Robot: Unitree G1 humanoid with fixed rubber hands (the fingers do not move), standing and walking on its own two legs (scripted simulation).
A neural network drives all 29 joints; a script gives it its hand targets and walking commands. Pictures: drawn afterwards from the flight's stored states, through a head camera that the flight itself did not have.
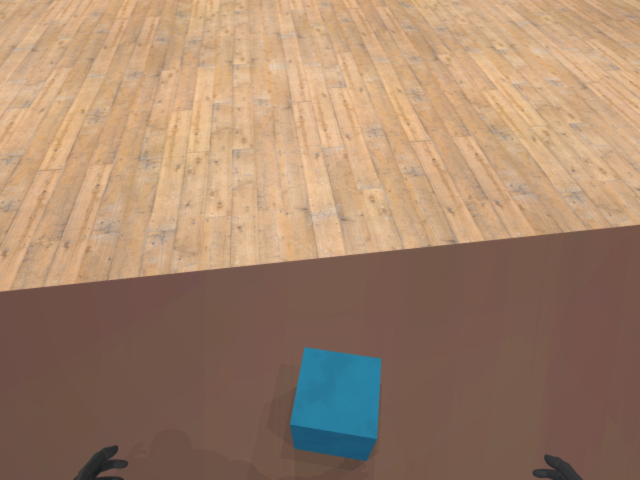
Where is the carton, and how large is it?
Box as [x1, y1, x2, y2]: [290, 347, 380, 460]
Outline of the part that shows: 305,347 290,422 294,448 366,460 376,439 380,358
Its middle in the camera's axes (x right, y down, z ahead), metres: +0.04 +0.47 +1.09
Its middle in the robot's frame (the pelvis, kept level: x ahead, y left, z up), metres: +0.40 -0.03 -0.66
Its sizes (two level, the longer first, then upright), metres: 0.210 0.200 0.250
